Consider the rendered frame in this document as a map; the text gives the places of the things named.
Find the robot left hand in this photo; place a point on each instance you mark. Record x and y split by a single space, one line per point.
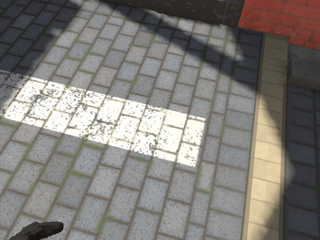
37 231

